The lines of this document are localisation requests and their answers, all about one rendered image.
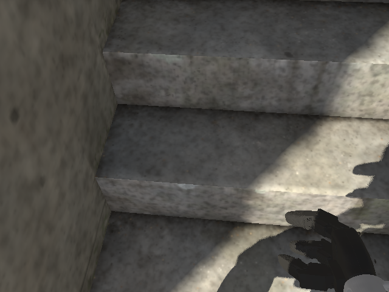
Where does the robot right forearm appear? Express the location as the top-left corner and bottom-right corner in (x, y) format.
(343, 274), (389, 292)

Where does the robot right hand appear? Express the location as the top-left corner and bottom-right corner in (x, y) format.
(278, 209), (376, 292)

